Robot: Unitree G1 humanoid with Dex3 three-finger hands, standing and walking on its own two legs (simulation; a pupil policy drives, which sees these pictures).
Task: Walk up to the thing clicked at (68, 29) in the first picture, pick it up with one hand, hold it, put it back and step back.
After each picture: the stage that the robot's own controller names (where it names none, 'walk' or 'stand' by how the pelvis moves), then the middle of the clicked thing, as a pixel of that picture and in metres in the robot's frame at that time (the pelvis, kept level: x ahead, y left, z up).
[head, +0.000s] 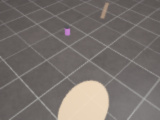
stand; (67, 30) +1.76 +0.16 -0.72
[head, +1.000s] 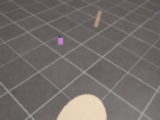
walk; (60, 39) +1.63 +0.16 -0.72
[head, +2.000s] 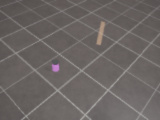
walk; (55, 65) +1.10 +0.18 -0.72
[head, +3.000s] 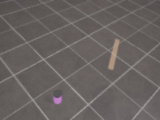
walk; (57, 97) +0.72 +0.13 -0.72
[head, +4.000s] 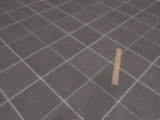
stand; out of the picture +0.51 +0.14 -0.71
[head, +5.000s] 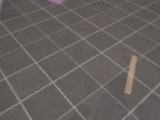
stand; out of the picture +0.47 +0.11 -0.72
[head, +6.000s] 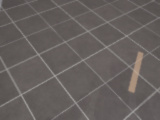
stand; out of the picture +0.43 +0.09 -0.72
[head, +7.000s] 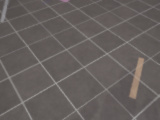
stand; out of the picture +0.42 +0.12 -0.72
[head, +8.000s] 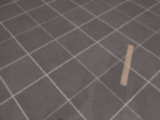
walk; out of the picture +0.43 +0.14 -0.72
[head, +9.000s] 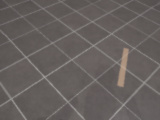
stand; out of the picture +0.45 +0.11 -0.71
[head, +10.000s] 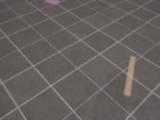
stand; out of the picture +0.43 +0.11 -0.72
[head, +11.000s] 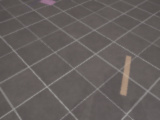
stand; out of the picture +0.42 +0.13 -0.73
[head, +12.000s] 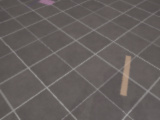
stand; out of the picture +0.41 +0.13 -0.73
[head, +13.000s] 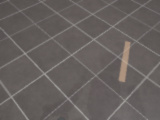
go down; out of the picture +0.43 +0.13 -0.71
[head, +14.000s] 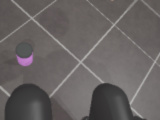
go down; (24, 54) +0.49 +0.20 -0.29
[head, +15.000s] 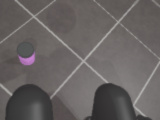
close in; (26, 54) +0.49 +0.20 -0.28
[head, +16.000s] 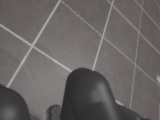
close in; out of the picture +0.47 +0.25 -0.22
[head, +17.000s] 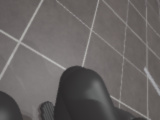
close; out of the picture +0.47 +0.26 -0.23
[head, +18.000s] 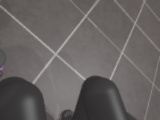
lift; out of the picture +0.38 +0.23 -0.18
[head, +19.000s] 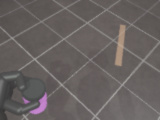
lift; (35, 96) +0.32 +0.15 +0.00
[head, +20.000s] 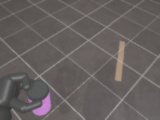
hold; (39, 98) +0.33 +0.14 +0.00
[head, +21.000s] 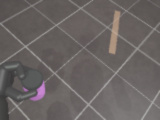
crouch; (34, 85) +0.37 +0.15 -0.06
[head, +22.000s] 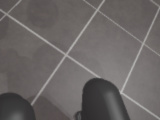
lower; out of the picture +0.51 +0.23 -0.10
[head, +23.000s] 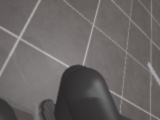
lower; out of the picture +0.45 +0.26 -0.23
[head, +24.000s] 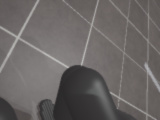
lower; out of the picture +0.45 +0.27 -0.24
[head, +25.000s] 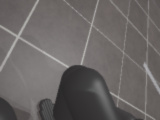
lower; out of the picture +0.45 +0.27 -0.24
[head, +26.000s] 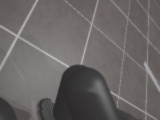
lower; out of the picture +0.45 +0.27 -0.24
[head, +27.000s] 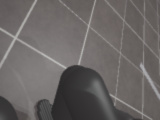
open; out of the picture +0.45 +0.25 -0.24
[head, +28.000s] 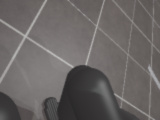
stand; out of the picture +0.45 +0.24 -0.24
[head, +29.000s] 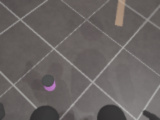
walk; (49, 83) +0.46 +0.16 -0.46
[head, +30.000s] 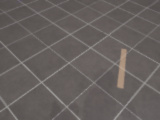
stand; out of the picture +0.40 +0.12 -0.66
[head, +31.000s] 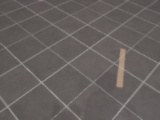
stand; out of the picture +0.42 +0.13 -0.66
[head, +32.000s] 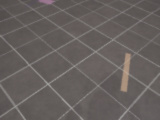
stand; out of the picture +0.42 +0.11 -0.71
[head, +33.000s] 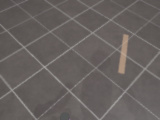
walk; (64, 119) +0.44 +0.09 -0.70
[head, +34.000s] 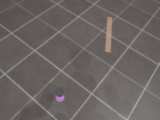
walk; (59, 95) +0.58 +0.11 -0.70
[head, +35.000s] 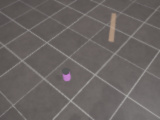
walk; (66, 74) +0.87 +0.18 -0.70
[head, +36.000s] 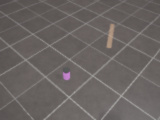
stand; (66, 73) +1.01 +0.13 -0.71
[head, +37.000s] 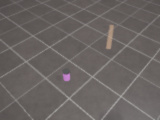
stand; (66, 74) +1.02 +0.14 -0.73
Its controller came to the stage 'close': yes
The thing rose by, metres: 0.70
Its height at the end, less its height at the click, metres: +0.00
